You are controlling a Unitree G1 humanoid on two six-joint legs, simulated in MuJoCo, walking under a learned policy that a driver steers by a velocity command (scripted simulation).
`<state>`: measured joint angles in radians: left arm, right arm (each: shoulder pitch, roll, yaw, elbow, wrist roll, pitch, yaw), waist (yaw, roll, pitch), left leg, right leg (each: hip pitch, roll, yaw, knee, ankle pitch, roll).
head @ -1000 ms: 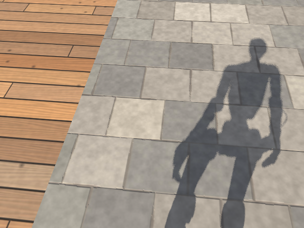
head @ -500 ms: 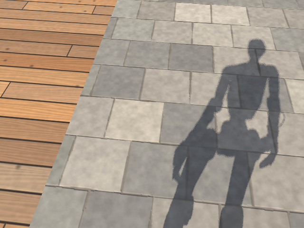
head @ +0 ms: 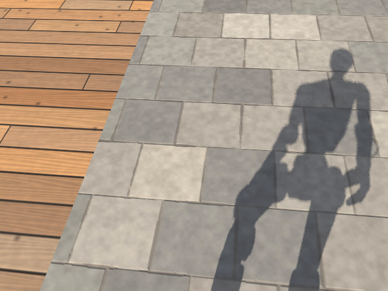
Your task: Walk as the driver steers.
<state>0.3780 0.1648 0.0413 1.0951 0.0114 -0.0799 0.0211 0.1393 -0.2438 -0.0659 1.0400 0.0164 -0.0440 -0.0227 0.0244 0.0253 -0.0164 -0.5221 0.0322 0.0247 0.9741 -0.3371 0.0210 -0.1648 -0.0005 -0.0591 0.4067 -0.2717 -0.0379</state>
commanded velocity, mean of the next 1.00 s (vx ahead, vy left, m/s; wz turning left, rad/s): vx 0.14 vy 0.00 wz -0.01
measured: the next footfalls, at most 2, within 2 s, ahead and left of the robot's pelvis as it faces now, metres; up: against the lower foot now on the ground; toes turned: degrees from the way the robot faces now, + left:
left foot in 0.16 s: +0.14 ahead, +0.13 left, +0.00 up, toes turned +2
right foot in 1.38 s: +0.49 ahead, -0.14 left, +0.00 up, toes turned -17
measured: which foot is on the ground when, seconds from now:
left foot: up 0.00-0.14, down 0.16-1.00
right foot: down 0.00-0.86, up 0.88-1.00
